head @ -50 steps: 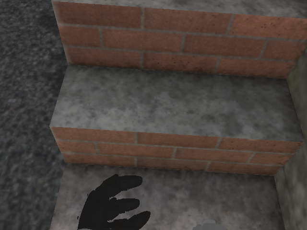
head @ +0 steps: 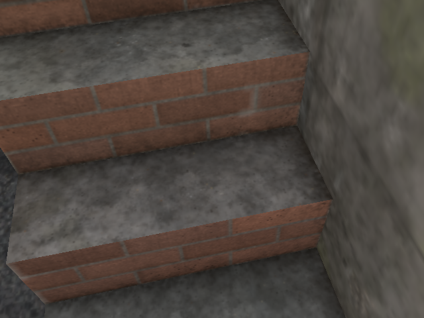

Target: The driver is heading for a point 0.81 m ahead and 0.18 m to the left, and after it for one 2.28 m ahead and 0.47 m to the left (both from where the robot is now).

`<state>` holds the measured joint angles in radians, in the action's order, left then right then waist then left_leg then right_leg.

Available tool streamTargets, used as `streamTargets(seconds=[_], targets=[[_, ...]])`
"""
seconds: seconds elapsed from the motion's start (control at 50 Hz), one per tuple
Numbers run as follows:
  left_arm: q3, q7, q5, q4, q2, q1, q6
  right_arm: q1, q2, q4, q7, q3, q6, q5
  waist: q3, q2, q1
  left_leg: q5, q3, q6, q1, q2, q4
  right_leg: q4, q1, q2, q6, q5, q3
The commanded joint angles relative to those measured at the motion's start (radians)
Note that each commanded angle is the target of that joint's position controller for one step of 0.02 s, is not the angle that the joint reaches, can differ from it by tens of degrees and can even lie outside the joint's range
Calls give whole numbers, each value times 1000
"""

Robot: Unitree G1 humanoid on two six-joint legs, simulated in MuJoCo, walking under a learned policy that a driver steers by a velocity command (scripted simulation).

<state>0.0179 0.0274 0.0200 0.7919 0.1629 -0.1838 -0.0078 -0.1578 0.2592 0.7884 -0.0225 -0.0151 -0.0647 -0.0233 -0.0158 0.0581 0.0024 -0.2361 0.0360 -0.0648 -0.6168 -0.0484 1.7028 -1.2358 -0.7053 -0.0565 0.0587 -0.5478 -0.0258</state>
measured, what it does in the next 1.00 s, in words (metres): steps on the spot, turning left: left foot, then right foot 0.21 m lower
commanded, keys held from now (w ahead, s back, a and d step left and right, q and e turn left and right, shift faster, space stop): q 0.50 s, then w+q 0.28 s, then w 0.22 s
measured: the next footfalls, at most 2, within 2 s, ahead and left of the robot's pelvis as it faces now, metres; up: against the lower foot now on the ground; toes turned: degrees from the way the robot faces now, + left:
left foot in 0.32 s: +0.07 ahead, +0.17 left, +0.00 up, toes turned +6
right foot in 0.94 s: -0.05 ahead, -0.30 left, -0.21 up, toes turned +8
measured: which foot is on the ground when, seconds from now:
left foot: up 0.00-0.30, down 0.32-0.88, up 0.90-1.00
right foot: down 0.00-0.36, up 0.38-0.92, down 0.94-1.00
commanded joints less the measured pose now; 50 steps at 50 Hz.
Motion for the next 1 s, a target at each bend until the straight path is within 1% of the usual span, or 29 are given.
streamTargets(seconds=[0.02, 0.12, 0.2, 0.26, 0.32, 0.34, 0.36, 0.38, 0.4, 0.42, 0.44, 0.46, 0.48, 0.54, 0.62, 0.68, 0.7, 0.74, 0.78, 0.82, 0.84, 0.86, 0.88, 0.9, 0.92, 0.94, 0.96, 0.98, 1.0], targets=[[-18, 32, 16, -49, 48, 110, 46, -106, 54, -78, -36, -5, -19, -13, 43, -116, 29, 116, 115, 7, -114, -84, 241, 447, 52, 240, 120, 225, 451], [-9, 68, 51, -159, 41, 50, 7, -106, 54, -188, -88, -9, -39, 2, 42, -171, 27, 128, 138, -64, -242, -88, 147, 482, 138, 296, 114, 408, 289], [-12, 94, 59, -259, 80, 8, -19, -88, 66, -256, -88, -11, -69, 16, 79, -195, 7, 68, 144, -134, -251, -36, 97, 514, 232, 366, 159, 562, 316], [-25, 88, 39, -285, 135, 51, -32, -131, 15, -237, -73, 12, -74, 23, 109, -222, 50, -77, -74, -97, -13, 12, -394, 584, 211, 302, 138, 519, 182], [-44, 92, -13, -284, 158, 34, -43, -157, 12, -211, -67, 2, -64, 24, 98, -251, 5, -15, -90, 25, 166, 59, -987, 567, 263, 348, 97, 443, 183], [-55, 90, -24, -283, 160, 57, -35, -220, 51, -181, -53, -27, -51, 27, 146, -263, 14, 69, -11, 87, 318, 106, -1132, 493, 242, 381, 101, 386, 220], [-49, 75, -36, -278, 113, 22, -47, -207, 59, -177, -39, -40, -26, 22, 125, -70, 13, 144, 13, 128, 348, 56, -1302, 275, 247, 263, 25, 343, 53], [-36, 71, -18, -304, 83, 2, -65, -137, 127, -211, -36, -53, 4, -19, 112, 169, -1, 243, 309, 223, 459, 148, -1287, 21, -14, 126, -92, 144, -3], [-32, 70, -34, -284, 70, 40, -52, -97, 168, -276, -40, -41, 31, -51, 90, 182, 15, 73, 714, 354, 359, 310, -1339, -231, -113, 61, -138, 115, 131], [-44, 65, -44, -263, 65, 75, -50, -81, 128, -309, -51, -21, 36, -60, 125, 38, 28, -107, 681, 334, 326, 320, -1333, -484, -117, 63, -146, 154, 199], [-22, 56, -44, -297, 28, 134, -43, -76, 114, -331, -60, -9, 45, -28, 107, -2, 20, -186, 624, 278, 337, 310, -1305, -462, -165, 88, -133, 145, 232], [-34, 42, -29, -292, 81, 70, -41, -65, 116, -318, -62, -14, 61, 15, 106, -42, 2, -223, 552, 239, 298, 253, -1226, -506, -128, 72, -137, 300, 241], [-37, 32, -20, -292, 80, 74, -37, -82, 106, -317, -77, -8, 72, 39, 81, -47, -2, -222, 489, 227, 266, 234, -1218, -507, -106, 73, -141, 336, 221], [-53, 0, -24, -273, 107, 46, -12, -102, 63, -326, -72, 3, 94, 34, 64, -15, -5, -211, 433, 290, 232, 185, -1175, -494, -38, 34, -127, 445, 138], [-49, -25, -37, -285, 95, 81, 1, -140, 66, -352, -56, -1, 114, 26, 83, 77, 9, -282, 516, 340, 269, 195, -1173, -432, -25, 19, -97, 415, 154], [-51, -37, -42, -295, 123, 80, -2, -108, 61, -382, -53, -8, 117, 41, 84, 128, 3, -263, 560, 345, 234, 188, -1137, -364, 10, 20, -84, 377, 175], [-63, -37, -59, -289, 142, 56, -4, -90, 61, -401, -51, -10, 114, 43, 104, 176, -8, -222, 564, 345, 207, 200, -1104, -399, 62, 20, -84, 356, 188], [-43, -55, -31, -301, 110, 72, -11, -77, 52, -387, -48, -16, 104, 59, 94, 217, -2, -273, 541, 322, 139, 166, -1041, -417, 79, 32, -36, 290, 198], [-30, -39, -30, -355, 122, 142, 6, -156, 46, -373, -63, -25, 111, 69, 98, 229, 64, -154, 603, 332, 197, 179, -991, -446, -12, 50, -49, 92, 277], [-49, -41, -8, -294, 171, -39, -15, 96, 58, -404, -31, -37, 93, 92, 95, 198, -75, 108, 400, 248, 1, 82, -886, -26, 237, 106, -44, 126, 189], [-53, -52, 16, -230, 179, -177, -20, 204, 6, -405, -18, -29, 68, 108, 67, 132, -153, 192, 231, 158, -126, 27, -729, 367, 385, 182, -27, 356, 117], [-60, -63, 19, -132, 149, -288, -21, 244, -62, -405, -13, -9, 49, 88, 43, 24, -188, 43, 139, 124, -244, -26, -570, 637, 541, 185, 13, 843, 5], [-53, -63, 8, -99, 104, -257, -18, 199, -144, -400, -4, 18, 46, 60, 15, -82, -143, -143, 81, 89, -319, -115, -367, 787, 606, 200, 58, 1033, 37], [-32, -54, 14, -78, 33, -206, 6, 208, -202, -412, -3, 43, 63, 57, -28, -150, -124, -412, 37, 59, -360, -135, 0, 1030, 527, 256, 89, 1030, 101], [-1, -61, 47, -47, 19, -140, 14, 222, -277, -452, 17, 69, 85, 37, -70, -268, -59, -612, 58, 8, -467, -220, 472, 1000, 552, 250, 68, 1275, -17], [28, -67, 74, -32, 49, -57, 25, 136, -335, -466, 40, 83, 97, 40, -8, -292, 64, -699, 101, -25, -660, -230, 869, 793, 672, 299, -5, 1832, 19], [-86, -21, 21, -33, 357, 43, 64, -405, -215, -391, 13, 59, 111, 69, 183, -352, 348, -389, 280, -40, -372, 133, 610, 862, 472, 593, 163, 1476, 326], [-129, 26, -19, -45, 428, 58, 69, -391, -47, -408, 27, 35, 83, 96, 201, -586, 274, -324, 435, -49, -789, 172, 566, 908, 889, 718, 143, 841, 445], [-88, 23, 29, -36, 261, -116, 27, -12, -36, -427, 69, 37, 118, 108, 73, -442, -5, -329, 319, -50, -1112, 36, 685, 746, 1169, 501, 153, 1202, 212]])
